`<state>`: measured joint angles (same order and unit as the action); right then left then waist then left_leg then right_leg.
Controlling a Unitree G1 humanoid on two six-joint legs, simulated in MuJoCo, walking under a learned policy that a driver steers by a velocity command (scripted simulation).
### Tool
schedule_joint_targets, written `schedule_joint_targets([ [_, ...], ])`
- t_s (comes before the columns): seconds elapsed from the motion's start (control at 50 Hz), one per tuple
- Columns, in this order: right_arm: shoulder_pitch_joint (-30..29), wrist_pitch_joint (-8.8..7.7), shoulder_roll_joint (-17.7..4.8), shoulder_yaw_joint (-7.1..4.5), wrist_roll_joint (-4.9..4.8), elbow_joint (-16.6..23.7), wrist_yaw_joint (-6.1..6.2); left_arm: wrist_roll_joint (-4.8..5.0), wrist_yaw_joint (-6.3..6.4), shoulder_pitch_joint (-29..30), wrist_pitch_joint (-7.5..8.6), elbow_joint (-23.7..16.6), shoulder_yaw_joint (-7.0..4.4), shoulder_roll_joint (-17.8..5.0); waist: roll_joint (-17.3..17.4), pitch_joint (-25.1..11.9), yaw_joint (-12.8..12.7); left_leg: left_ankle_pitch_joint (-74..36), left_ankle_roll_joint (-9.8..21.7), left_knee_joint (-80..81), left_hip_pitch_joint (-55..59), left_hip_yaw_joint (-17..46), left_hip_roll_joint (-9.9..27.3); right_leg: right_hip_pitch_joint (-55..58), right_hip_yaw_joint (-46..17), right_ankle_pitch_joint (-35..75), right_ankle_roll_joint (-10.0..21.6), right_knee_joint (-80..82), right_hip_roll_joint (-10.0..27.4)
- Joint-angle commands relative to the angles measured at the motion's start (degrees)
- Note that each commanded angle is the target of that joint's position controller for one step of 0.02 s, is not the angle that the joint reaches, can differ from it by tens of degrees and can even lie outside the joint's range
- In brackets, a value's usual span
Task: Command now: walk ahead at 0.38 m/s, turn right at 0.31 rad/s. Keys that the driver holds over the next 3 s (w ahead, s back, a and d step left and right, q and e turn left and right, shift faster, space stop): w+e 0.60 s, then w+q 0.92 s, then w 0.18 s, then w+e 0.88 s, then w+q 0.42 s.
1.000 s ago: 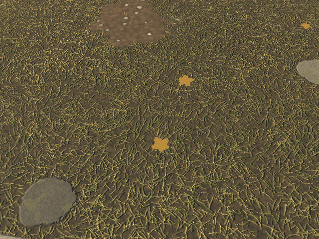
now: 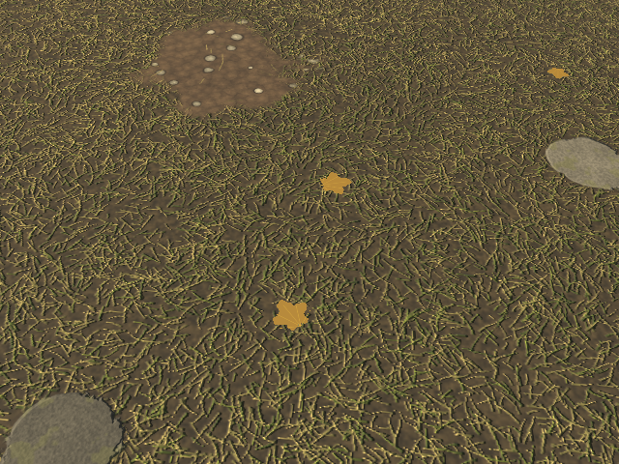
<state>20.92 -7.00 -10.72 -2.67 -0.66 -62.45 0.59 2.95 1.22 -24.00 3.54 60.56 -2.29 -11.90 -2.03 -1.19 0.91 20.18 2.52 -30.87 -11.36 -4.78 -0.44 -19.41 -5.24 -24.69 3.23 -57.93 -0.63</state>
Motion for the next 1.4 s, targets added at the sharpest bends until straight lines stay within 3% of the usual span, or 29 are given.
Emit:
schedule_joint_targets([
  [0.02, 6.52, -0.55, -5.38, -0.34, 0.02, 0.27, -0.33, 0.08, -0.63, 5.43, 2.56, -5.69, -0.74, -2.78, 6.06, 9.08, 1.24, -1.4, 6.68, 21.8, 15.37, 23.99, 19.28, -30.05, -5.18, 8.81, 3.11, -13.15, 3.68],
  [0.06, 6.63, 0.08, -2.83, 0.49, 0.61, 0.03, -0.54, -0.46, -1.15, 6.77, 1.87, -5.66, -1.9, -4.05, 7.19, 8.38, 1.0, -16.76, 2.79, 20.9, 14.97, 11.25, 14.37, -27.21, -2.46, 14.0, 3.03, -8.96, 4.96],
  [0.08, 8.09, 0.28, -2.85, 0.59, 0.99, -0.3, -0.32, -0.44, -1.66, 6.91, 1.26, -5.76, -1.84, -2.77, 7.39, 7.32, 1.06, -21.21, 2.64, 20.51, 14.74, 8.31, 13.62, -26.29, -1.03, 15.45, 2.53, -8.75, 4.81],
  [0.18, 6.22, 0.66, -7.4, 0.26, 1.87, 1.67, 1.4, -0.9, -2.8, 20.04, 0.22, -13.08, -0.34, 0.13, 5.27, 10.72, 1.76, -25.57, 4.02, 24.05, 8.89, 0.57, 13.61, -26.46, 3.73, 22.68, 0.0, 6.57, 5.16],
  [0.26, 8.79, 1.13, -9.5, -0.23, 0.74, 1.99, 1.86, -1.25, -4.51, 27.24, 0.45, -17.41, 0.27, -0.58, 5.49, 11.39, 2.76, -31.96, 3.83, 22.83, 11.04, -4.55, 15.16, -22.11, 9.54, 23.79, 1.62, 15.83, 4.16],
  [0.32, 7.27, 1.77, -11.62, -0.76, 0.49, 3.19, 2.14, -1.21, -5.45, 24.97, 0.6, -18.77, -1.09, -3.52, 8.48, 6.62, -1.41, -61.78, 2.65, 12.31, 15.18, -8.01, 16.27, -12.16, 13.92, 19.38, 5.06, 17.81, -0.58],
  [0.36, 4.08, 2.52, -13.81, -1.39, 0.58, 5.03, 2.29, -1.03, -5.6, 11.89, 0.27, -16.15, -3.76, -8.76, 10.71, -1.87, -9.08, -72.25, 1.72, -6.12, 12.9, -8.16, 16.13, 5.58, 14.09, 18.27, 8.39, 20.21, -4.37],
  [0.38, 2.24, 2.19, -14.19, -1.39, 0.41, 6.55, 1.96, -1.09, -4.67, 3.5, -0.32, -14.1, -5.84, -12.57, 8.7, -5.89, -13.81, -61.08, -0.25, -20.86, 2.95, -7.91, 13.42, 20.89, 8.63, 19.66, 10.49, 24.82, -3.3],
  [0.4, 6.25, 0.93, -6.12, 0.61, 2.82, 8.35, 0.64, -0.98, -3.23, 0.92, -1.14, -12.98, -6.4, -16.95, -8.95, -10.53, -8.28, 2.61, -2.23, -43.87, -17.53, -6.3, 4.09, 37.34, -14.67, 19.77, 15.84, 23.65, 10.82],
  [0.42, 7.33, -1.84, -4.64, 1.39, -0.21, 11.61, -0.42, -2.58, -3.39, 0.5, -0.22, -14.83, -5.81, -17.12, -10.33, -22.13, -6.43, 14.01, -2.14, -57.38, -28.75, 8.27, -2.74, 45.52, -45.97, 4.92, 25.55, 38.41, 21.37],
  [0.44, -1.94, -3.55, -10.01, -0.2, -2.44, 13.82, -0.7, -2.8, -3.41, 1.57, 0.55, -14.23, -4.94, -12.73, -3.89, -13.84, -8.76, 8.25, -0.19, -57.29, -34.87, 12.36, 0.71, 40.19, -40.91, 4.27, 20.77, 43.26, 18.68],
  [0.46, -5.14, -3.95, -10.38, -0.29, -2.6, 15.78, -0.43, -2.19, -3.47, 6.57, 1.33, -14.95, -4.26, -10.64, -0.18, -6.24, -5.86, 2.19, 0.68, -52.15, -35.2, 11.46, 3.2, 30.55, -32.06, 9.56, 18.05, 43.71, 16.54],
  [0.48, -5.09, -3.54, -10.52, -0.69, -1.37, 15.02, 0.25, -2.13, -3.89, 11.87, 1.92, -16.42, -3.63, -9.04, 5.6, -2.74, -2.41, -0.7, 0.27, -48.17, -31.06, 11.12, 5.46, 20.81, -25.53, 16.61, 16.18, 44.2, 13.89],
  [0.54, -1.67, -0.77, -10.41, -1.85, 0.33, 15.76, 0.56, -2.22, -3.49, 15.64, 2.18, -17.88, -3.01, -7.92, 3.69, -0.57, 2.38, -2.93, -1.99, -38.82, -22.05, 10.93, 8.76, 6.88, -15.67, 24.3, 14.77, 46.27, 9.26],
  [0.6, -8.64, 0.37, -9.14, -1.71, 2.01, 19.13, 1.09, -2.16, -2.04, 11.67, 2.21, -17.36, -3.45, -10.18, 1.54, 1.57, 1.0, -9.87, -4.81, -28.64, -22.93, 8.28, 8.02, 1.24, -10.57, 29.02, 14.44, 47.21, 6.86],
  [0.7, -18.16, -0.11, -6.52, -0.4, 1.0, 20.78, 0.12, -1.96, -1.07, 4.94, 1.95, -14.99, -2.77, -9.38, -1.72, 1.89, -4.64, -30.03, -3.76, -6.04, -21.76, 5.41, 5.67, 5.94, -4.06, 26.78, 9.72, 46.42, 5.08],
  [0.8, -25.5, -0.71, -8.35, -0.15, -0.17, 24.23, -1.94, -2.59, -1.04, 0.82, 1.84, -12.69, -2.76, -10.97, -1.41, 4.25, -7.5, -25.66, -0.23, -0.87, -30.61, 5.76, 4.97, 20.81, -6.43, 28.24, 9.31, 43.96, 11.94],
  [0.86, -24.96, -1.06, -8.61, 0.01, -0.56, 25.52, -3.55, -2.8, -0.59, 1.14, 0.97, -12.23, -2.83, -11.55, -1.81, 3.4, -5.99, -17.47, 2.54, 0.29, -30.89, 4.68, 3.28, 27.34, -4.34, 40.49, 7.73, 39.89, 13.99],
  [0.9, -17.56, -0.68, -10.84, -1.08, -0.58, 24.1, -3.71, -3.17, -0.45, 3.83, 0.55, -13.11, -2.97, -12.95, -3.39, -2.33, -1.51, -14.46, 4.76, 0.25, -17.5, 1.38, -1.08, 26.06, -0.74, 61.78, 6.18, 32.04, 12.36],
  [0.92, -9.1, -0.43, -12.83, -2.25, -0.44, 21.91, -3.51, -3.25, -0.36, 5.39, 0.23, -13.74, -2.76, -13.04, -2.29, -7.04, 3.12, -17.65, 6.57, 2.11, -5.85, 0.92, -2.58, 23.11, 1.97, 67.32, 4.71, 22.15, 9.88],
  [0.94, 0.67, -0.03, -16.38, -3.29, 0.18, 20.37, -2.96, -3.9, -0.1, 5.83, 0.48, -15.27, -2.14, -12.3, 2.34, -13.36, 6.81, -20.68, 10.39, 1.96, 10.92, 12.68, 5.78, 11.39, 3.93, 53.84, 2.72, 6.14, 7.54],
  [0.96, 4.39, 0.18, -20.74, -4.43, 0.53, 19.93, -3.07, -4.17, -1.09, -1.44, 1.95, -15.92, -0.17, -5.54, 17.54, -19.29, 3.12, -13.07, 20.96, 5.82, 31.98, 41.44, 18.69, -13.39, 4.73, 9.96, -2.3, -15.93, -3.81],
  [0.98, 5.12, 0.68, -15.41, -3.31, -0.35, 19.21, -2.86, -3.13, -1.76, 0.61, 3.62, -15.74, -0.48, -9.27, 15.01, -19.84, 4.91, -4.65, 20.38, 12.43, 35.32, 50.38, 19.43, -22.45, -2.54, -4.31, -1.61, -21.41, -3.07],
  [1.0, 0.97, 1.13, -13.31, -2.73, -0.26, 20.57, -2.37, -1.43, -2.32, 6.69, 4.76, -18.04, -1.11, -12.05, 10.82, -10.23, 4.87, -3.98, 17.18, 13.5, 28.28, 42.67, 17.77, -27.18, -3.09, -0.39, -0.92, -21.2, 0.19],
  [1.04, -5.25, 1.6, -11.73, -2.15, 0.32, 22.92, -2.33, -2.78, -1.92, 11.6, 5.3, -19.33, -1.17, -11.28, -0.3, -1.8, 1.44, -15.69, 14.83, 15.68, 12.06, 32.06, 13.33, -23.47, -1.0, 5.35, -1.3, -12.56, 3.85],
  [1.12, -6.33, 1.61, -12.24, -2.3, 0.13, 24.25, -1.84, -4.13, -0.97, 9.26, 3.08, -20.69, -1.43, -9.14, 3.84, -1.04, -2.36, -27.7, 15.0, 18.55, 0.99, 24.31, 9.21, -16.95, 0.8, 8.47, -4.63, -2.11, 5.64],
  [1.24, -0.7, 2.88, -14.13, -3.11, -0.82, 22.95, -0.02, -3.65, -0.88, 22.17, 3.04, -24.68, -0.56, -6.54, 6.53, 0.15, 2.03, -23.68, 10.17, 16.78, -3.91, 19.62, 4.33, -11.46, 2.4, 28.51, -6.46, 22.04, 1.33],
  [1.34, 2.05, 4.04, -13.73, -3.17, -1.14, 22.37, 0.45, -2.71, -1.99, 27.05, 4.22, -26.79, -1.54, -9.11, 7.86, 0.23, 2.88, -18.13, 8.85, 11.23, 3.44, 27.84, 7.13, -9.16, 0.21, 25.29, -4.91, 30.49, -0.68],
  [1.4, -0.61, 4.61, -12.89, -3.07, -0.86, 23.48, 0.59, -2.61, -1.84, 19.71, 5.1, -25.35, -3.07, -11.53, 9.77, -2.33, -1.78, -22.44, 6.69, 3.96, 4.08, 29.71, 5.8, 2.32, 1.09, 22.0, -1.52, 35.31, -0.22],
])
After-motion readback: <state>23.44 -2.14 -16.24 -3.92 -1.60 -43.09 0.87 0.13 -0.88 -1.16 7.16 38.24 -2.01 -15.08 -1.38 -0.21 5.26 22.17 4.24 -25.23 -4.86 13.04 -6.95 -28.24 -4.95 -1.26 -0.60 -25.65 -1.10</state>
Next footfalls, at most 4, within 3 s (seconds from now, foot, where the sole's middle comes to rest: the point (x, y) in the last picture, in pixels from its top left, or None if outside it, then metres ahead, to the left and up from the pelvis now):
0.38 right None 0.35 -0.15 -0.77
0.94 left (338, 389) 0.71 -0.07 -0.77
1.42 right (423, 307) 0.94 -0.31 -0.77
1.90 left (310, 241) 1.17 -0.01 -0.77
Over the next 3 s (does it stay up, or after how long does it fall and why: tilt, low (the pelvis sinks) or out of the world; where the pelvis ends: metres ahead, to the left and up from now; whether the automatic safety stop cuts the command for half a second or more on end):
stays up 1.62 -0.25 -0.02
